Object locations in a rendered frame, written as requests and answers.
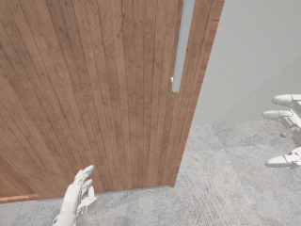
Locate handle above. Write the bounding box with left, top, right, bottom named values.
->
left=170, top=0, right=195, bottom=92

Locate robot left hand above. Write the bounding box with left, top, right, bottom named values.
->
left=59, top=165, right=97, bottom=218

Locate robot right hand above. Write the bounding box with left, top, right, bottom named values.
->
left=261, top=94, right=301, bottom=170

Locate left robot forearm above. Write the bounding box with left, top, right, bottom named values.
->
left=52, top=212, right=78, bottom=226

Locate wardrobe door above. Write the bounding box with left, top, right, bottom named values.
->
left=0, top=0, right=217, bottom=199
left=0, top=154, right=37, bottom=198

